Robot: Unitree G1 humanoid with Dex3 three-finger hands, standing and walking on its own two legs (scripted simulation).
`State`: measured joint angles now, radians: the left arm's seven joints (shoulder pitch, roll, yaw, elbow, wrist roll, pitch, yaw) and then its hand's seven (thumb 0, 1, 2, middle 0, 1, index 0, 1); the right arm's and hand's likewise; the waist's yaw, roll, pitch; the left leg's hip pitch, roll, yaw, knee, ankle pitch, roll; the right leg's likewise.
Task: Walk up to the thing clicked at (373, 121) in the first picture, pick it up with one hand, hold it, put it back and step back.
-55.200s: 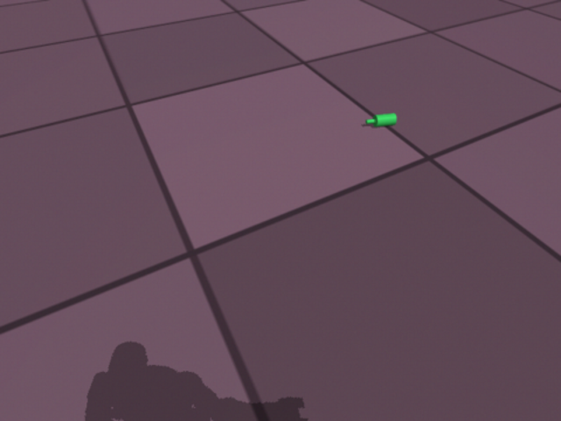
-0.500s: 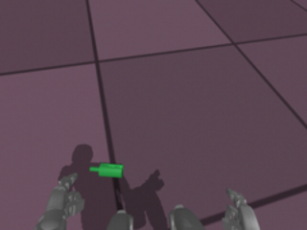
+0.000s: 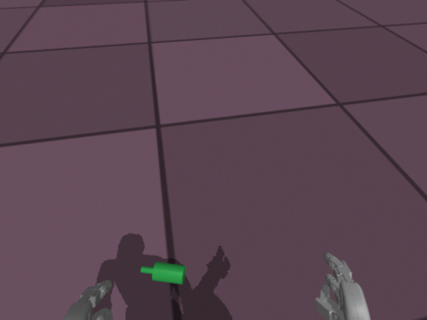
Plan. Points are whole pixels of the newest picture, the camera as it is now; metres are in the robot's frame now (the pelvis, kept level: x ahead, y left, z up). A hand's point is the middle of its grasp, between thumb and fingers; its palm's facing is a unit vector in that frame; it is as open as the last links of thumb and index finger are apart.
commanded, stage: home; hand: left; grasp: from above
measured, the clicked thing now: (162, 272) +0.48 +0.21 -0.68
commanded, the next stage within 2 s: stand in 1.80 s
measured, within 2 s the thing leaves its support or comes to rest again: neither
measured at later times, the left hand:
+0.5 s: hand out of the picture +0.16 +0.17 -0.05, palm faces +0.03 -0.98 -0.20, open 7.3 cm
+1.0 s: hand out of the picture +0.16 +0.18 -0.05, palm faces +0.03 -0.98 -0.19, open 7.3 cm
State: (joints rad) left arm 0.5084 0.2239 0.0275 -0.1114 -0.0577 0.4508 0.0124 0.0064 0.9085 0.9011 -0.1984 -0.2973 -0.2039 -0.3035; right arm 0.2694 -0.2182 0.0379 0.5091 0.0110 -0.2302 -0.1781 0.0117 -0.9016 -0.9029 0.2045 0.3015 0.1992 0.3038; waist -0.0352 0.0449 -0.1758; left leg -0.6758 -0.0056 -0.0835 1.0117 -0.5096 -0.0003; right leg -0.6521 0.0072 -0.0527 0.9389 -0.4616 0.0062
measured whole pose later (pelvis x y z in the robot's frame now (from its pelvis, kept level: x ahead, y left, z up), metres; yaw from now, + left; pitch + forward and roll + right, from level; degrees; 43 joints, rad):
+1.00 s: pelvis +0.00 +0.00 +0.00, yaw +0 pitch +10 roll -3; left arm 0.50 0.23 0.03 -0.12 -0.06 0.45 0.01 0.01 0.91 0.90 -0.20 -0.30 -0.20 -0.30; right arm 0.29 -0.22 0.03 0.53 0.01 -0.24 -0.18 0.01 -0.90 -0.90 0.20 0.30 0.20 0.30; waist -0.04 0.04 -0.16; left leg -0.68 0.00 -0.08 1.02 -0.51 0.00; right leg -0.66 0.01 -0.05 0.95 -0.46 0.01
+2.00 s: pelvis -0.01 +0.00 +0.01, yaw -1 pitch +5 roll -1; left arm 0.29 0.26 0.00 0.28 0.04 0.19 0.02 0.01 0.91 0.90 -0.20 -0.30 -0.21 -0.31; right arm 0.20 -0.25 0.02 0.70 -0.10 -0.11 -0.08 0.01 -0.90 -0.90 0.20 0.30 0.20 0.30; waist 0.01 0.00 -0.04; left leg -0.53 -0.02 -0.05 0.93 -0.47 0.01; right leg -0.54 -0.01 -0.02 0.91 -0.44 0.00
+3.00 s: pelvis -0.01 +0.00 +0.07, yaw +0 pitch -5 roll +0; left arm 0.17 0.29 0.03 1.15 0.03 0.00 0.02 0.00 0.91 0.90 -0.20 -0.30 -0.21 -0.30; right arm 0.15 -0.30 -0.04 1.12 -0.03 0.00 -0.01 0.01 -0.90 -0.90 0.20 0.30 0.20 0.30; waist 0.02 0.02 0.07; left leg -0.09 -0.03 -0.05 0.35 -0.18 0.01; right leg -0.11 -0.03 -0.02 0.36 -0.17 0.02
